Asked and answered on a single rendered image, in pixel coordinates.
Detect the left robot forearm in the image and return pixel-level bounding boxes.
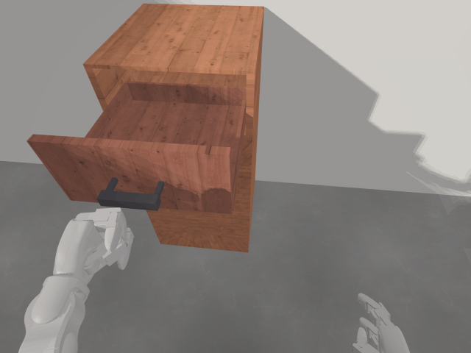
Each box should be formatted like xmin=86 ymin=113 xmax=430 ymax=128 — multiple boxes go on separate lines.
xmin=18 ymin=274 xmax=90 ymax=353

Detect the robot left hand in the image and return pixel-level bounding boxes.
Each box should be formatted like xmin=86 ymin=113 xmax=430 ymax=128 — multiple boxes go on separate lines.
xmin=53 ymin=207 xmax=134 ymax=285

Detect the robot right hand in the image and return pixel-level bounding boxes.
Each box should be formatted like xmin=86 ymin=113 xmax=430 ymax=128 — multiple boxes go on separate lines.
xmin=353 ymin=293 xmax=410 ymax=353

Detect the drawer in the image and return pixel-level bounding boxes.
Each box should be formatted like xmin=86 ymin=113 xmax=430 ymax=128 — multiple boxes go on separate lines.
xmin=27 ymin=81 xmax=247 ymax=214

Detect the cabinet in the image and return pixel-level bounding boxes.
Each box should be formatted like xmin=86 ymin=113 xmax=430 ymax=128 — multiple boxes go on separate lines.
xmin=83 ymin=4 xmax=264 ymax=252

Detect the handle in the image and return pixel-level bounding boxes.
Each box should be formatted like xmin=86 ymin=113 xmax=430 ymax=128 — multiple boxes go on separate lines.
xmin=97 ymin=177 xmax=164 ymax=211

